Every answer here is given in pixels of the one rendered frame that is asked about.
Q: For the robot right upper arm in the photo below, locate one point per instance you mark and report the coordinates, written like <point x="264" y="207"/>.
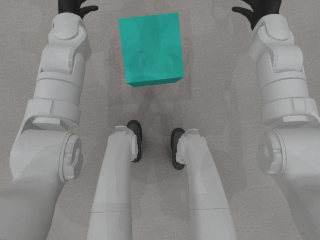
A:
<point x="292" y="157"/>

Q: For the robot left forearm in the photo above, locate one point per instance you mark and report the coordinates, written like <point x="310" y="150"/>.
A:
<point x="60" y="78"/>

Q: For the carton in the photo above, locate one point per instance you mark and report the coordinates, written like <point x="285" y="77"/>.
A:
<point x="151" y="48"/>

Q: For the robot right forearm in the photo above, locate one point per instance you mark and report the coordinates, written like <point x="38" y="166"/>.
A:
<point x="281" y="76"/>

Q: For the robot left foot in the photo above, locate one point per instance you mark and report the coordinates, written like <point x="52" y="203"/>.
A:
<point x="135" y="126"/>

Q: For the left robot hand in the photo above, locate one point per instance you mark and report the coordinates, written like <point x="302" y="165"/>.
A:
<point x="73" y="6"/>

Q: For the right robot hand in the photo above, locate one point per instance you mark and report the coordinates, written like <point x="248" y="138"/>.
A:
<point x="261" y="8"/>

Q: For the right robot shin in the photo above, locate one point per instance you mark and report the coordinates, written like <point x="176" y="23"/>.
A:
<point x="189" y="132"/>

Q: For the robot left upper arm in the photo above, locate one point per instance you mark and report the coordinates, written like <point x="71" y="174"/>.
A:
<point x="42" y="162"/>

